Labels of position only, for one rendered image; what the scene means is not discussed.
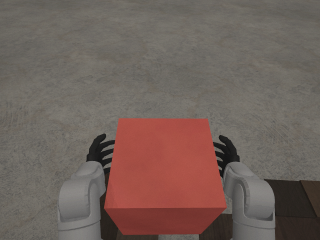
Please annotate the carton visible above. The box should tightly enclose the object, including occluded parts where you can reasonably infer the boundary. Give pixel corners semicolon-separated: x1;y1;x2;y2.
104;118;227;235

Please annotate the right robot forearm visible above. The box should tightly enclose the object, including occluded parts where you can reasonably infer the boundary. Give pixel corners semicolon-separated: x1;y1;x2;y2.
223;161;276;240

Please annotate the robot left hand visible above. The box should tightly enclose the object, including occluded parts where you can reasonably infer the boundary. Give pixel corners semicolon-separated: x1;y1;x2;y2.
86;133;115;175

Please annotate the robot right hand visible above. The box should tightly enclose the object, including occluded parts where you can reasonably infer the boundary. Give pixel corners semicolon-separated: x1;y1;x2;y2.
213;135;240;179

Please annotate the left robot forearm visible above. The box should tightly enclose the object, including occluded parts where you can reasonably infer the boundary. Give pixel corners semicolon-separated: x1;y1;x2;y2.
57;161;106;240

